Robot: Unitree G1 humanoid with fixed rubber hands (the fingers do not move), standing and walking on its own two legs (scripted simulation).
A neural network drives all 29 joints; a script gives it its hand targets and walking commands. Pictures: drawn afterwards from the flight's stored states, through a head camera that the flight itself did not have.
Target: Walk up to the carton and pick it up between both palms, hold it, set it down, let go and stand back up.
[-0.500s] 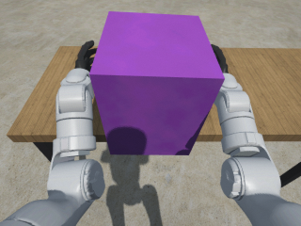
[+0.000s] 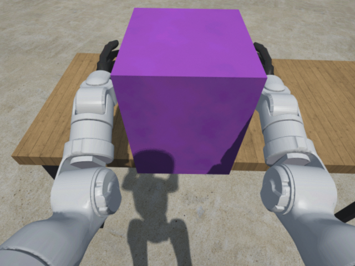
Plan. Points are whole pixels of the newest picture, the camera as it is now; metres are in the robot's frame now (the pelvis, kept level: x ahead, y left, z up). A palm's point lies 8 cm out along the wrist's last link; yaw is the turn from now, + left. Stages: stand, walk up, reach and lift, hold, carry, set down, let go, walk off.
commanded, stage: set down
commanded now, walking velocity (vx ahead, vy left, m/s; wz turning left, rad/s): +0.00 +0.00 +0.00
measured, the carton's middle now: (184, 96) +0.47 -0.01 +0.14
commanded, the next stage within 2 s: none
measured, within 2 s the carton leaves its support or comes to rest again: rests again in 0.96 s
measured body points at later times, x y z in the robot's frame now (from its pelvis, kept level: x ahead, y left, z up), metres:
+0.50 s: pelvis +0.00 +0.00 +0.00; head +0.03 +0.00 +0.45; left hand +0.47 +0.15 +0.20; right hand +0.48 -0.18 +0.21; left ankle -0.04 +0.11 -0.75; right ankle -0.01 -0.11 -0.75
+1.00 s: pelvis +0.00 +0.00 +0.00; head +0.02 +0.00 +0.45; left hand +0.46 +0.16 +0.18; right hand +0.46 -0.18 +0.18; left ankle -0.04 +0.11 -0.75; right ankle -0.01 -0.11 -0.75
